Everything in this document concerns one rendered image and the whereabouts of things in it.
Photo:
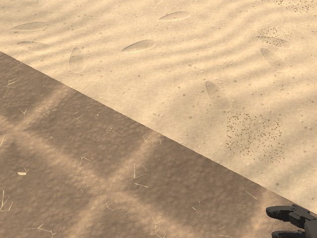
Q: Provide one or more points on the robot right hand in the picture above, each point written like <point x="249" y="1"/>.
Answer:
<point x="297" y="216"/>

